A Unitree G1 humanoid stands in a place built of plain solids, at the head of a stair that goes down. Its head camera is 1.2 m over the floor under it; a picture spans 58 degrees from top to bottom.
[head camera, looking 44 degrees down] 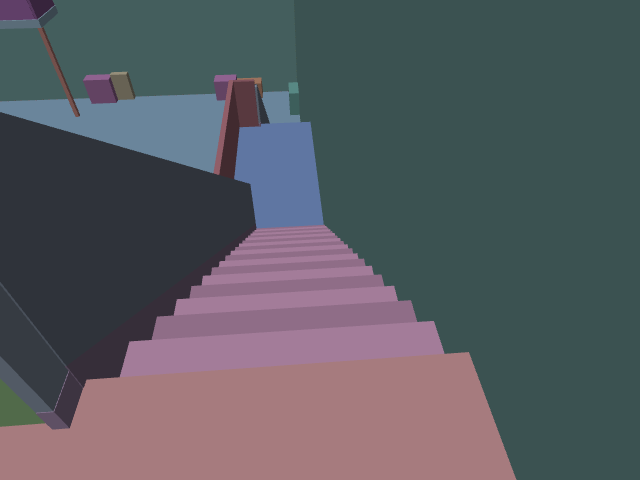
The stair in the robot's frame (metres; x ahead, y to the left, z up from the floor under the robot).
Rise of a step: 0.21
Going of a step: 0.27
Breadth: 1.18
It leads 5 degrees to the left of straight ahead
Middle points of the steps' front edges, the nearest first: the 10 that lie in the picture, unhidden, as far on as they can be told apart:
0.69 0.11 0.00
0.96 0.14 -0.21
1.22 0.16 -0.42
1.49 0.18 -0.62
1.75 0.20 -0.83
2.02 0.22 -1.04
2.28 0.24 -1.25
2.55 0.26 -1.46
2.82 0.28 -1.67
3.08 0.31 -1.88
